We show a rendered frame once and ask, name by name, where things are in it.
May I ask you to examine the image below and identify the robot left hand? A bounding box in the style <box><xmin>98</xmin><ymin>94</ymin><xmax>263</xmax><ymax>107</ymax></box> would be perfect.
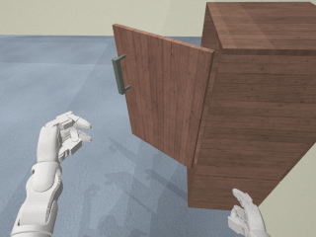
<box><xmin>37</xmin><ymin>111</ymin><xmax>92</xmax><ymax>165</ymax></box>

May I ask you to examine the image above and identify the robot left forearm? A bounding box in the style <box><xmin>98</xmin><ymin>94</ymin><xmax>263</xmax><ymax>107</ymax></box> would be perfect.
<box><xmin>10</xmin><ymin>161</ymin><xmax>63</xmax><ymax>237</ymax></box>

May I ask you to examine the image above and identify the handle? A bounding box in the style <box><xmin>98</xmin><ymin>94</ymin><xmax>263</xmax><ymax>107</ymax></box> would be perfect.
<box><xmin>112</xmin><ymin>54</ymin><xmax>131</xmax><ymax>95</ymax></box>

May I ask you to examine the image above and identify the robot right hand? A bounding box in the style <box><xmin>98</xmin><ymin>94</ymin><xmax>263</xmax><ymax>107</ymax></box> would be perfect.
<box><xmin>227</xmin><ymin>189</ymin><xmax>267</xmax><ymax>237</ymax></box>

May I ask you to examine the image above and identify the cupboard door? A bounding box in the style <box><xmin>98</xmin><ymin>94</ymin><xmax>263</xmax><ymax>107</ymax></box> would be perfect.
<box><xmin>112</xmin><ymin>24</ymin><xmax>215</xmax><ymax>169</ymax></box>

